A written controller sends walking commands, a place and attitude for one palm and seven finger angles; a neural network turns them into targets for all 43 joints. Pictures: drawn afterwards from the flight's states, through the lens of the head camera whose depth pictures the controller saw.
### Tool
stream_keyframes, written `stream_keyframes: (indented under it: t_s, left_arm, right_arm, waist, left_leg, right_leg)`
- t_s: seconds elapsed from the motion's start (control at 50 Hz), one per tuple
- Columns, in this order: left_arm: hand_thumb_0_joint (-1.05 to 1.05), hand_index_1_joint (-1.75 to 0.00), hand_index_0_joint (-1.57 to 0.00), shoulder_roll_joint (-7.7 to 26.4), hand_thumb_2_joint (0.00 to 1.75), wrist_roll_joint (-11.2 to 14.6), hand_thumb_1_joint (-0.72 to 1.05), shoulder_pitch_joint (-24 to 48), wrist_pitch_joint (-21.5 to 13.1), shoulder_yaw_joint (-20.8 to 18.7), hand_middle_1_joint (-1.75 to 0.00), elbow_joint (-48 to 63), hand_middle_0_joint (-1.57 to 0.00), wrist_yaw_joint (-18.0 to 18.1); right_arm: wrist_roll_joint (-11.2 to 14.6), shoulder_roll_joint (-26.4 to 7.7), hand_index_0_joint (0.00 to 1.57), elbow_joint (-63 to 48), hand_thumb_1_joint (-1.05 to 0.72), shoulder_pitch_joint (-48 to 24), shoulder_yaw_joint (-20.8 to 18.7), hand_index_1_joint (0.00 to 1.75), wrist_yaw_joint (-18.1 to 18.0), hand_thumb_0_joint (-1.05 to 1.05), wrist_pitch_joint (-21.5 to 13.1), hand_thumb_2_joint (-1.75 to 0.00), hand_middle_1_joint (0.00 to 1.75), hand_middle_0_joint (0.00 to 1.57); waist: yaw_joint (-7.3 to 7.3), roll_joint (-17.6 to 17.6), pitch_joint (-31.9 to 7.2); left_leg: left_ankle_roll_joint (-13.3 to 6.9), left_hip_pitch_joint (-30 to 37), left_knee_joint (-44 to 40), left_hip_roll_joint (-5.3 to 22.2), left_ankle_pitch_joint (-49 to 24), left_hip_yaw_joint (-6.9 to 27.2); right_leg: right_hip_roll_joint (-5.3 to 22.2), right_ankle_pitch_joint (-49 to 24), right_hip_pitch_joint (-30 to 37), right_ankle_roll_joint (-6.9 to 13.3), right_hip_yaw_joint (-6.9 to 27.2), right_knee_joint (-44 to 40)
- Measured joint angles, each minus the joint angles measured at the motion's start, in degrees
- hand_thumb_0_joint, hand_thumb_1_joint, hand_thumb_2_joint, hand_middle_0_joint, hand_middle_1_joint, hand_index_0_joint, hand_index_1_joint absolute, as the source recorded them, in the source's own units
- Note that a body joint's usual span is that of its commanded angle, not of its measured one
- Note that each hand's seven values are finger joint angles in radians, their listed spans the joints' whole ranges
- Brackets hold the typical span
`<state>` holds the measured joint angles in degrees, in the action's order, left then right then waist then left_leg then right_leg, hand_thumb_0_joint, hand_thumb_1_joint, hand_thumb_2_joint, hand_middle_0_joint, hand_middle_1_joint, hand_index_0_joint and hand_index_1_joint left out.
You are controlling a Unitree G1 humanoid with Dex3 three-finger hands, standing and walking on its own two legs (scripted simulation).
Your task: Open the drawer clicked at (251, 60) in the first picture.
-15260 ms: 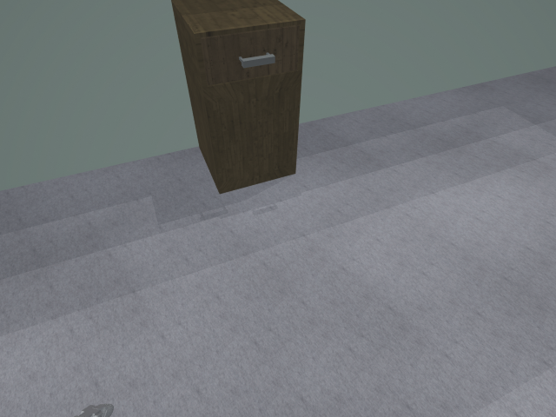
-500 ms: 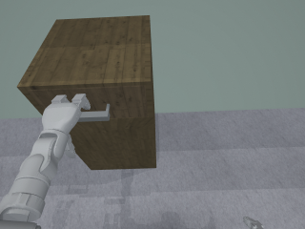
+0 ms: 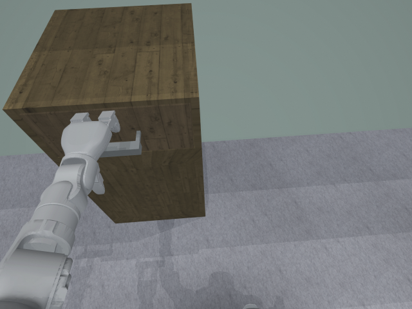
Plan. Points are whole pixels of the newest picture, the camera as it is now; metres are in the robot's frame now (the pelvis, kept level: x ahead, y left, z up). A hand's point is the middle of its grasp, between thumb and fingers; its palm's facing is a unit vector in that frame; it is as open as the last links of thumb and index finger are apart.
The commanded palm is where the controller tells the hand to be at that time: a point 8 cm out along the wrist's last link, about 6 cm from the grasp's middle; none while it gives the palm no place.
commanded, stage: move the hooked fingers above the handle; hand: left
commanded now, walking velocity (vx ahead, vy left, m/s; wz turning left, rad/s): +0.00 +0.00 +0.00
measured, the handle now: (115, 142) +0.51 +0.25 -0.06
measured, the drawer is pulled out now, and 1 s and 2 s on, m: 0.00 0.00 0.00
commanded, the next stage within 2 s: lower the fingers behind the handle in 0.98 s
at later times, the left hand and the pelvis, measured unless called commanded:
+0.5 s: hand (102, 148) +0.45 +0.25 +0.00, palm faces -0.08 -0.04 -1.00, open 13.8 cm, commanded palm +0.43 +0.25 +0.06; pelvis +0.00 +0.00 -0.01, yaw -2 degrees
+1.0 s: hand (103, 147) +0.45 +0.25 +0.00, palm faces -0.09 -0.03 -1.00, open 13.8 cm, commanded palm +0.44 +0.25 +0.06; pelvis +0.00 +0.00 -0.01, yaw -1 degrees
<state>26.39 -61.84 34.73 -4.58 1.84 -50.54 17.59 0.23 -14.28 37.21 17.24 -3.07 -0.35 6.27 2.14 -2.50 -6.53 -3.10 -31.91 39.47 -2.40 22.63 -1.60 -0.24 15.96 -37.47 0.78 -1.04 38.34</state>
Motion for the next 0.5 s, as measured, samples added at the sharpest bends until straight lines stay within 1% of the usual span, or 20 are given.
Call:
stream_keyframes:
  t_s: [0.1, 0.16, 0.22, 0.28, 0.36, 0.44, 0.5]
  left_arm:
    - [0.0, -1.2, -0.32, 0.29, 0.3, -0.02, -0.49, 2.51, -0.44, -0.07, -1.2, -3.05, -0.32, -0.14]
    - [0.0, -1.2, -0.32, 0.65, 0.3, -0.43, -0.49, 4.34, -1.17, -0.27, -1.2, -4.93, -0.32, 0.24]
    - [0.0, -1.2, -0.32, 1.32, 0.3, -0.97, -0.49, 6.23, -1.56, -1.14, -1.2, -6.52, -0.32, 0.99]
    - [0.0, -1.2, -0.32, 2.0, 0.3, -1.05, -0.49, 7.37, -1.41, -2.43, -1.2, -7.55, -0.32, 1.77]
    - [0.0, -1.21, -0.33, 1.97, 0.3, -0.92, -0.48, 6.62, -1.39, -3.31, -1.22, -7.39, -0.34, 2.59]
    - [0.0, -1.21, -0.33, 2.41, 0.3, -0.32, -0.48, 5.17, -0.42, -4.06, -1.22, -7.95, -0.33, 1.83]
    - [0.0, -1.21, -0.32, 3.0, 0.3, -0.13, -0.48, 3.68, -0.78, -4.46, -1.21, -6.95, -0.33, 1.14]
  right_arm:
    - [-0.4, -0.19, 0.2, 0.59, -0.9, 1.29, -0.13, 0.3, -0.08, 0.01, 0.2, -0.9, 0.3, 0.2]
    - [-0.61, -0.38, 0.2, 1.0, -0.9, 1.9, -0.03, 0.3, -0.18, 0.01, 0.21, -0.9, 0.3, 0.2]
    - [-0.96, -0.59, 0.2, 1.26, -0.9, 2.35, 0.01, 0.3, -0.1, 0.01, 0.19, -0.9, 0.3, 0.2]
    - [-1.41, -0.86, 0.2, 1.48, -0.9, 2.9, -0.11, 0.3, 0.12, 0.01, 0.38, -0.9, 0.3, 0.2]
    - [-1.73, -1.27, 0.2, 1.9, -0.9, 3.84, -0.32, 0.3, 0.46, 0.01, 1.08, -0.9, 0.3, 0.2]
    - [-1.49, -1.17, 0.2, 1.99, -0.9, 3.85, -0.14, 0.3, 0.59, 0.01, 1.85, -0.9, 0.3, 0.2]
    - [-1.33, -0.81, 0.2, 1.6, -0.9, 3.78, -0.12, 0.3, 0.36, 0.01, 2.03, -0.9, 0.3, 0.2]
  waist:
    - [0.89, 0.12, -0.23]
    - [1.74, 0.3, -0.29]
    - [2.71, 0.47, -0.44]
    - [3.39, 0.41, -0.94]
    - [3.11, -0.13, -1.62]
    - [3.02, -0.33, -1.75]
    - [2.85, -0.24, -1.64]
  left_leg:
    - [-0.16, -2.01, 1.13, 0.1, 0.33, -0.08]
    - [-0.2, -3.38, 2.11, 0.18, 0.7, -0.02]
    - [-0.19, -5.18, 3.24, 0.29, 1.09, -0.05]
    - [-0.17, -6.81, 4.18, 0.51, 1.5, -0.28]
    - [-0.23, -7.56, 4.71, 0.85, 1.93, -0.67]
    - [-0.25, -6.79, 4.18, 1.1, 1.88, -1.07]
    - [-0.2, -6.07, 3.59, 1.16, 1.62, -1.05]
  right_leg:
    - [-0.09, 0.02, -1.82, -0.15, 0.03, 0.63]
    - [-0.15, 0.22, -3.05, -0.17, -0.06, 1.29]
    - [-0.23, 0.44, -4.76, -0.15, -0.08, 2.16]
    - [-0.45, 0.6, -6.4, -0.16, 0.1, 2.86]
    - [-0.83, 0.68, -7.21, -0.22, 0.46, 3.12]
    - [-1.13, 0.46, -6.61, -0.24, 0.86, 2.61]
    - [-1.2, 0.19, -5.87, -0.18, 0.86, 2.01]
